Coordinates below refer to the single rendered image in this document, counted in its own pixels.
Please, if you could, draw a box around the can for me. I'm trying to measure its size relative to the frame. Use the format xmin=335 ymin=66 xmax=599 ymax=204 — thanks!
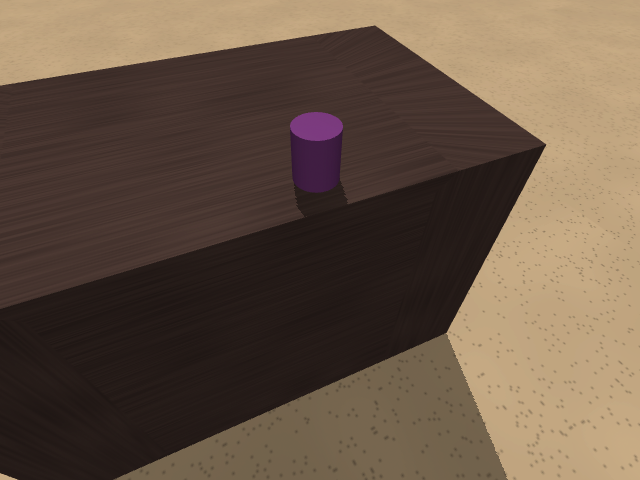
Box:
xmin=290 ymin=112 xmax=343 ymax=193

